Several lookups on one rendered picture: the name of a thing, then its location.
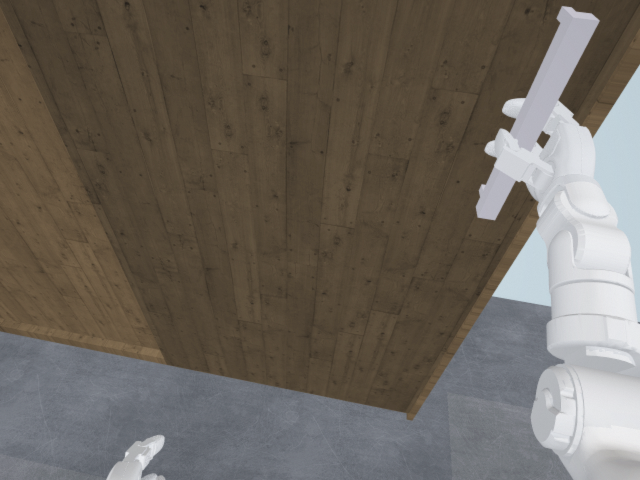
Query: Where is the right robot upper arm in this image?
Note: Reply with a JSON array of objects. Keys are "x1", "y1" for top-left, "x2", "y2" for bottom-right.
[{"x1": 531, "y1": 363, "x2": 640, "y2": 480}]

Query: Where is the robot right hand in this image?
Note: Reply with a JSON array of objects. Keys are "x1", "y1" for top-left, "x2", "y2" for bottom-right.
[{"x1": 484, "y1": 98, "x2": 596, "y2": 202}]

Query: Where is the wardrobe door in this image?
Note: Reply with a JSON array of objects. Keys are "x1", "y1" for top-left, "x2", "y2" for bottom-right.
[
  {"x1": 0, "y1": 0, "x2": 640, "y2": 413},
  {"x1": 0, "y1": 7, "x2": 160, "y2": 350}
]

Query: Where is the handle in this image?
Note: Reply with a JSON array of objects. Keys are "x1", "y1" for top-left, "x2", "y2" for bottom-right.
[{"x1": 476, "y1": 6, "x2": 600, "y2": 220}]

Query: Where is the right robot forearm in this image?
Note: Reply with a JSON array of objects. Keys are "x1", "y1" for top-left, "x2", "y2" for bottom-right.
[{"x1": 536, "y1": 174, "x2": 640, "y2": 378}]

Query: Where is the robot left hand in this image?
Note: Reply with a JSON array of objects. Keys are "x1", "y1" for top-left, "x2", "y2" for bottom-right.
[{"x1": 106, "y1": 435, "x2": 166, "y2": 480}]

